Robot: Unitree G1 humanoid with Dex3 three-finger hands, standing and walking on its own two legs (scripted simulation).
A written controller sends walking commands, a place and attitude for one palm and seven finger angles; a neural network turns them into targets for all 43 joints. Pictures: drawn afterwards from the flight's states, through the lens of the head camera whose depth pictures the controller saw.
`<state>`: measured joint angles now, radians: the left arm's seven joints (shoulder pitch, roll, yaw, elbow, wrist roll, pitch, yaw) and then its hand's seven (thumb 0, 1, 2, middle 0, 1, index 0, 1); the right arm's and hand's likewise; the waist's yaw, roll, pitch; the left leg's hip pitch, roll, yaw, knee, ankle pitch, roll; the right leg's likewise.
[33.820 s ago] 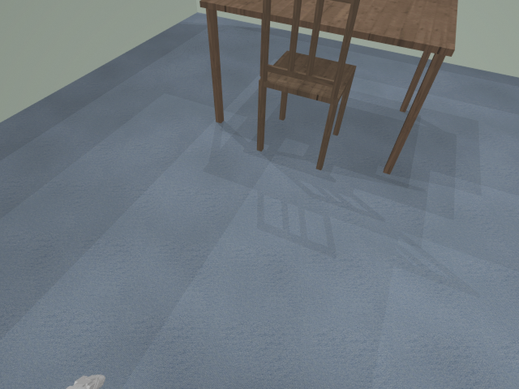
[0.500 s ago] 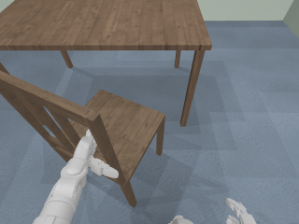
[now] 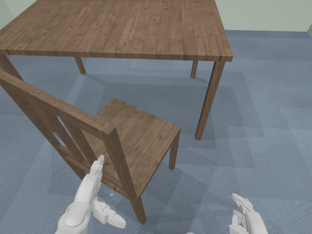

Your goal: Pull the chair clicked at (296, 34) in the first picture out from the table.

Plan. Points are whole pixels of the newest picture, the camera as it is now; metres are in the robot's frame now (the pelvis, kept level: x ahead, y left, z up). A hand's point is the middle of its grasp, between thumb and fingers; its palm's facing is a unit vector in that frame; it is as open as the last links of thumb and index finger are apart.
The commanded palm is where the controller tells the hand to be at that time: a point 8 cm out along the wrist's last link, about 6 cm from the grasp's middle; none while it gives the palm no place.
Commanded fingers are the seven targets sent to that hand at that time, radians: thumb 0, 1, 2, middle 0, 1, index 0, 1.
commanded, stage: draw the fingers out of the gap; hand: left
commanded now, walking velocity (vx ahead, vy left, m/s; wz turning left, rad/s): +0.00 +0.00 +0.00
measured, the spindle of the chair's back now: (64, 136) +0.41 +0.31 -0.03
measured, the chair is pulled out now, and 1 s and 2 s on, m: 0.37 0.37 0.37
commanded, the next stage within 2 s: draw the hand back to the body in 0.30 s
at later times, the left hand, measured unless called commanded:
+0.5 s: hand (105, 223) +0.16 +0.12 +0.00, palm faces -0.05 -1.00 -0.06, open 17.5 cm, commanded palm +0.14 +0.19 +0.02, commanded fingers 0.00 -0.55 0.20 0.00 0.00 0.00 0.00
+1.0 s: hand (60, 211) +0.16 +0.19 +0.10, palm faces +0.12 -0.97 -0.23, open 17.1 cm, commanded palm +0.13 +0.23 +0.11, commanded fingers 0.00 -0.19 0.38 -0.05 -0.08 -0.05 -0.08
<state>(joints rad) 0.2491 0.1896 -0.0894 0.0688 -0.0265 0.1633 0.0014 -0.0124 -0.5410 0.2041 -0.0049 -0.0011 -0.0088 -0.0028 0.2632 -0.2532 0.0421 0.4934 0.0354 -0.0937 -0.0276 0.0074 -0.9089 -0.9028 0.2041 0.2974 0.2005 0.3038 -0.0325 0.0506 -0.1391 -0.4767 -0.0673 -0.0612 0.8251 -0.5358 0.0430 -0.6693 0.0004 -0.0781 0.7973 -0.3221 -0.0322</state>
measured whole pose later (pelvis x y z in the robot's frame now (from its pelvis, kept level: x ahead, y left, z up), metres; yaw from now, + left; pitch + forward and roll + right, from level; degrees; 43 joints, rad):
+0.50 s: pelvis -0.01 +0.00 -0.01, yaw +0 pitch +11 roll -1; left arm 0.59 0.18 -0.12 -0.23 -0.08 0.05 -0.02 -0.01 -0.54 0.20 0.00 0.00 -0.01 0.00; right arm 0.29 -0.23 0.04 0.45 0.03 -0.16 -0.05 0.01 -0.91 -0.90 0.21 0.30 0.20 0.30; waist -0.02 0.04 -0.16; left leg -0.55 -0.07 -0.06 0.94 -0.58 0.05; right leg -0.73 -0.01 -0.09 0.89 -0.35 -0.03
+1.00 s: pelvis -0.03 -0.01 +0.00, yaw +0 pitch +7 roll -1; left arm 0.58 0.30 0.15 -0.36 -0.17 -0.18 -0.04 -0.01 -0.46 0.24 -0.02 -0.02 -0.02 -0.02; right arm 0.28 -0.23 0.02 0.53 0.05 -0.21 -0.07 0.01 -0.91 -0.90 0.21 0.30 0.20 0.30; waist 0.01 0.04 -0.13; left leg -0.47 -0.05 -0.07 0.89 -0.54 0.03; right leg -0.64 0.01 -0.10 0.82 -0.30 -0.05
